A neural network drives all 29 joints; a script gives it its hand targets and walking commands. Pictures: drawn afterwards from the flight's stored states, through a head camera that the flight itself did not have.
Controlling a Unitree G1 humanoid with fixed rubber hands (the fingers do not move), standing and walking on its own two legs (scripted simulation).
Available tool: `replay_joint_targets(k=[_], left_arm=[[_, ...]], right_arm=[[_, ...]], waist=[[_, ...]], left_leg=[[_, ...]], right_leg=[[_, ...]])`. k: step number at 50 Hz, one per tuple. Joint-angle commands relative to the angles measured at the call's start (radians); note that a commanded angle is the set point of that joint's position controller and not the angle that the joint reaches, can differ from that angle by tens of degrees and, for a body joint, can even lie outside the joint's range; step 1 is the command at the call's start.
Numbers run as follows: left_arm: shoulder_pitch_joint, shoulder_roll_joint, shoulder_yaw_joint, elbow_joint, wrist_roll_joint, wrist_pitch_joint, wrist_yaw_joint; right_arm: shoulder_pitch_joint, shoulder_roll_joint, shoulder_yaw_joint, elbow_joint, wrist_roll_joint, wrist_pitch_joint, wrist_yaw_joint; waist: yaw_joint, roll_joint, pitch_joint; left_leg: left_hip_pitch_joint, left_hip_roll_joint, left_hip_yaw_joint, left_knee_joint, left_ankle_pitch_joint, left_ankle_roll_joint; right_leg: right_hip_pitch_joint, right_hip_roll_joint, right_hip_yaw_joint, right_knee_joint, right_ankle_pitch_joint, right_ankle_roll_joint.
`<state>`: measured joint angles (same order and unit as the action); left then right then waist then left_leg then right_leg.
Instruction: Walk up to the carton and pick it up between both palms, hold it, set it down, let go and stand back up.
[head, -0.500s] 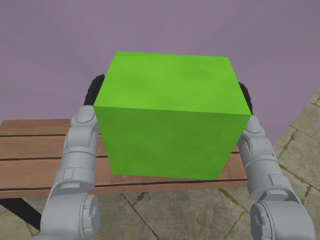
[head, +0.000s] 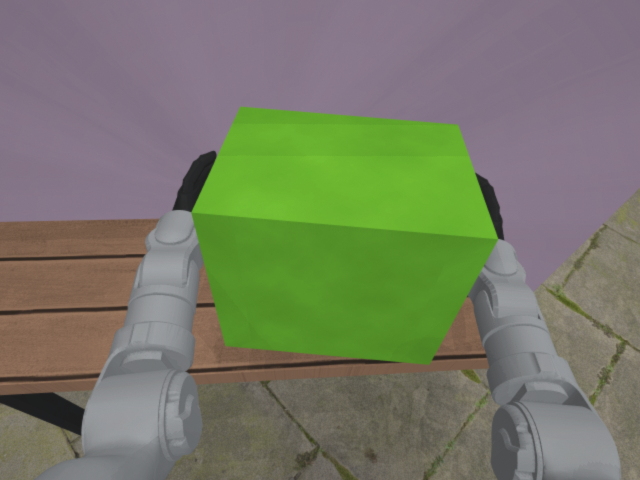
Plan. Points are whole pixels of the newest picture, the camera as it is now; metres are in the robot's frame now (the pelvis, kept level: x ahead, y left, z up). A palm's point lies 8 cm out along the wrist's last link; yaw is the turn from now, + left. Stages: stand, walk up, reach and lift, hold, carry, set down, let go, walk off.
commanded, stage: set down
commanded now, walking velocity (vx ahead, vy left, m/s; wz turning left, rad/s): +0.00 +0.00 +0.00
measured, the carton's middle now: (337, 239) +0.40 -0.01 +0.05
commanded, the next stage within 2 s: none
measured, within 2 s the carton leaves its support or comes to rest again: neither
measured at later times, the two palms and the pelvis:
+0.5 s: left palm (181, 215) +0.44 +0.20 +0.05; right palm (452, 242) +0.40 -0.17 +0.05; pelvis +0.03 +0.02 +0.00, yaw +0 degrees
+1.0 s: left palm (196, 217) +0.43 +0.18 +0.06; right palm (470, 250) +0.38 -0.19 +0.05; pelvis +0.01 +0.01 +0.00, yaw +0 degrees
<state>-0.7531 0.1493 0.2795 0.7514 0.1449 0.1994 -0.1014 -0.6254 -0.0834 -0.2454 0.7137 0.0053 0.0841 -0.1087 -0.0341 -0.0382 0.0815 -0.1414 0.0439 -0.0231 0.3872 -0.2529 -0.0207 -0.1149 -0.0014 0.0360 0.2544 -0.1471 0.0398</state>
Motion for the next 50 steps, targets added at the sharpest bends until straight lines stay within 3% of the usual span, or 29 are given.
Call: replay_joint_targets(k=[1,4,6,7,9,12,13,17,18,19,20,21,24,25,26,27,28,30,31,32,34,37,39,40,43,45,47,48,50], left_arm=[[-0.679,-0.664,-0.472,-0.283,-0.174,-0.185,-0.075],[-0.753,-0.685,-0.643,-0.48,-0.265,-0.286,-0.021],[-0.731,-0.658,-0.644,-0.419,-0.271,-0.304,-0.013],[-0.708,-0.655,-0.63,-0.358,-0.257,-0.281,-0.032],[-0.712,-0.626,-0.606,-0.363,-0.224,-0.249,-0.046],[-0.558,-0.509,-0.41,-0.084,-0.119,-0.123,-0.106],[-0.544,-0.467,-0.348,-0.059,-0.088,-0.089,-0.136],[-0.423,-0.522,-0.281,0.01,-0.05,-0.033,-0.179],[-0.425,-0.547,-0.325,-0.088,-0.068,-0.033,-0.165],[-0.417,-0.584,-0.33,-0.089,-0.062,-0.044,-0.161],[-0.488,-0.6,-0.382,-0.14,-0.105,-0.084,-0.141],[-0.53,-0.667,-0.448,-0.248,-0.129,-0.116,-0.111],[-0.633,-0.724,-0.605,-0.375,-0.212,-0.206,-0.03],[-0.642,-0.758,-0.65,-0.406,-0.228,-0.243,0.004],[-0.655,-0.752,-0.694,-0.431,-0.261,-0.278,0.025],[-0.664,-0.725,-0.664,-0.398,-0.248,-0.31,0.045],[-0.613,-0.666,-0.621,-0.257,-0.217,-0.329,0.038],[-0.557,-0.602,-0.519,0.007,-0.189,-0.331,-0.024],[-0.526,-0.555,-0.467,0.027,-0.173,-0.312,-0.062],[-0.531,-0.532,-0.388,0.074,-0.135,-0.278,-0.095],[-0.488,-0.523,-0.357,0.07,-0.097,-0.25,-0.122],[-0.524,-0.517,-0.332,0.092,-0.086,-0.205,-0.135],[-0.556,-0.534,-0.339,0.079,-0.098,-0.196,-0.124],[-0.59,-0.526,-0.329,0.111,-0.103,-0.225,-0.124],[-0.662,-0.58,-0.406,0.031,-0.146,-0.317,-0.099],[-0.719,-0.624,-0.484,0.019,-0.195,-0.389,-0.072],[-0.724,-0.65,-0.536,0.022,-0.227,-0.452,-0.046],[-0.795,-0.631,-0.532,0.044,-0.234,-0.47,-0.046],[-0.782,-0.546,-0.435,0.191,-0.167,-0.48,-0.068]], right_arm=[[-0.814,0.681,0.454,-0.462,0.016,-0.222,0.109],[-0.663,0.759,0.503,-0.45,-0.004,-0.272,0.108],[-0.584,0.777,0.506,-0.403,-0.028,-0.264,0.097],[-0.598,0.771,0.501,-0.359,-0.044,-0.24,0.092],[-0.566,0.715,0.466,-0.258,-0.037,-0.21,0.093],[-0.558,0.578,0.393,-0.112,-0.052,-0.126,0.071],[-0.525,0.541,0.338,-0.061,-0.076,-0.102,0.063],[-0.591,0.494,0.288,-0.158,-0.077,-0.125,0.044],[-0.572,0.495,0.312,-0.191,-0.06,-0.143,0.043],[-0.618,0.514,0.324,-0.24,-0.064,-0.178,0.049],[-0.623,0.54,0.325,-0.26,-0.066,-0.208,0.053],[-0.653,0.568,0.344,-0.283,-0.044,-0.253,0.063],[-0.699,0.543,0.289,-0.335,-0.035,-0.357,0.099],[-0.655,0.554,0.293,-0.316,-0.054,-0.39,0.111],[-0.653,0.578,0.319,-0.34,-0.052,-0.413,0.12],[-0.614,0.581,0.298,-0.262,-0.076,-0.419,0.124],[-0.59,0.603,0.314,-0.176,-0.098,-0.398,0.126],[-0.561,0.6,0.311,-0.185,-0.146,-0.342,0.107],[-0.547,0.619,0.309,-0.197,-0.176,-0.317,0.091],[-0.546,0.577,0.304,-0.112,-0.188,-0.278,0.086],[-0.566,0.57,0.349,-0.059,-0.139,-0.253,0.074],[-0.552,0.499,0.258,-0.022,-0.146,-0.236,0.073],[-0.637,0.53,0.273,-0.101,-0.112,-0.262,0.074],[-0.651,0.549,0.293,-0.122,-0.105,-0.261,0.082],[-0.713,0.62,0.32,-0.246,-0.118,-0.316,0.094],[-0.745,0.619,0.307,-0.279,-0.142,-0.37,0.105],[-0.714,0.665,0.331,-0.245,-0.15,-0.404,0.116],[-0.73,0.639,0.303,-0.21,-0.158,-0.407,0.118],[-0.691,0.608,0.255,-0.073,-0.191,-0.375,0.13]], waist=[[-0.067,0.115,-1.063],[-0.084,0.149,-1.229],[-0.087,0.127,-1.083],[-0.118,0.076,-0.969],[-0.154,0.133,-0.8],[-0.111,0.111,-0.43],[-0.152,0.057,-0.3],[-0.144,0.056,-0.355],[-0.169,0.089,-0.413],[-0.126,0.131,-0.516],[-0.14,0.122,-0.614],[-0.136,0.206,-0.78],[-0.146,0.288,-1.043],[-0.137,0.33,-1.11],[-0.123,0.293,-1.187],[-0.1,0.307,-1.197],[-0.052,0.216,-1.069],[-0.084,0.053,-0.817],[-0.131,-0.002,-0.738],[-0.156,-0.009,-0.63],[-0.116,0.034,-0.586],[-0.123,0.103,-0.536],[-0.092,0.13,-0.604],[-0.087,0.092,-0.679],[-0.085,0.098,-0.933],[-0.102,0.113,-1.11],[-0.064,0.119,-1.124],[-0.087,0.11,-1.108],[-0.072,0.105,-0.939]], left_leg=[[0.108,-0.099,0.079,0.049,0.774,-0.079],[0.022,-0.102,0.078,0.104,0.905,-0.095],[-0.192,-0.109,0.087,0.05,0.748,-0.077],[-0.194,-0.113,0.082,0.02,0.679,-0.057],[-0.052,-0.097,0.043,0.008,0.682,-0.083],[0.057,-0.083,0.077,-0.013,0.611,-0.077],[0.04,-0.088,0.093,-0.044,0.525,-0.066],[0.07,-0.089,0.09,-0.045,0.543,-0.053],[0.115,-0.08,0.076,0.001,0.714,-0.081],[0.195,-0.069,0.068,0.038,0.834,-0.09],[0.244,-0.056,0.057,0.079,0.93,-0.111],[0.356,-0.045,0.033,0.12,1.092,-0.137],[0.471,0.004,0.01,0.225,1.342,-0.205],[0.502,0.024,-0.012,0.256,1.468,-0.206],[0.507,0.035,-0.015,0.275,1.508,-0.193],[0.467,0.029,0.015,0.266,1.487,-0.198],[0.276,0.022,0.073,0.213,1.343,-0.189],[-0.198,-0.076,0.116,0.067,0.758,-0.108],[-0.354,-0.096,0.104,-0.025,0.52,-0.045],[-0.314,-0.09,0.071,-0.091,0.463,-0.022],[-0.066,-0.077,0.071,-0.014,0.566,-0.049],[0.143,-0.047,0.078,0.037,0.749,-0.084],[0.185,-0.041,0.082,0.079,0.872,-0.098],[0.164,-0.047,0.08,0.091,0.805,-0.088],[0.077,-0.07,0.073,0.098,0.812,-0.083],[0.147,-0.057,0.051,0.134,0.899,-0.097],[0.123,-0.049,0.071,0.16,0.958,-0.112],[0.08,-0.051,0.073,0.152,0.887,-0.114],[0.02,-0.058,0.093,0.108,0.73,-0.1]], right_leg=[[0.345,0.038,-0.091,0.153,0.809,0.017],[0.413,0.021,-0.061,0.228,1.05,0.012],[0.529,-0.015,-0.041,0.283,1.123,0.015],[0.552,-0.012,-0.045,0.268,1.113,0.04],[0.447,0.0,-0.084,0.214,0.985,0.042],[0.314,0.001,-0.092,0.121,0.75,0.018],[0.322,-0.001,-0.106,0.1,0.707,0.033],[0.317,0.016,-0.122,0.101,0.684,0.022],[0.261,0.039,-0.141,0.117,0.705,0.017],[0.213,0.046,-0.139,0.107,0.684,0.005],[0.156,0.061,-0.162,0.111,0.645,0.004],[0.044,0.082,-0.169,0.108,0.595,-0.012],[-0.144,0.095,-0.167,0.016,0.461,-0.092],[-0.219,0.095,-0.164,0.006,0.439,-0.112],[-0.245,0.096,-0.152,-0.003,0.437,-0.12],[-0.226,0.097,-0.143,-0.04,0.443,-0.147],[-0.035,0.063,-0.102,-0.077,0.53,-0.151],[0.395,-0.028,-0.052,0.149,0.965,-0.049],[0.576,-0.058,-0.037,0.266,1.139,0.023],[0.569,-0.046,-0.067,0.28,1.074,0.059],[0.393,-0.012,-0.094,0.193,0.885,0.038],[0.135,0.027,-0.131,0.109,0.611,-0.008],[0.063,0.038,-0.13,0.085,0.571,-0.031],[0.086,0.036,-0.121,0.083,0.593,-0.03],[0.145,0.037,-0.116,0.16,0.737,-0.002],[0.068,0.04,-0.124,0.143,0.697,-0.015],[0.07,0.036,-0.112,0.138,0.715,-0.034],[0.064,0.026,-0.111,0.142,0.697,-0.033],[0.092,0.016,-0.106,0.139,0.621,-0.017]])
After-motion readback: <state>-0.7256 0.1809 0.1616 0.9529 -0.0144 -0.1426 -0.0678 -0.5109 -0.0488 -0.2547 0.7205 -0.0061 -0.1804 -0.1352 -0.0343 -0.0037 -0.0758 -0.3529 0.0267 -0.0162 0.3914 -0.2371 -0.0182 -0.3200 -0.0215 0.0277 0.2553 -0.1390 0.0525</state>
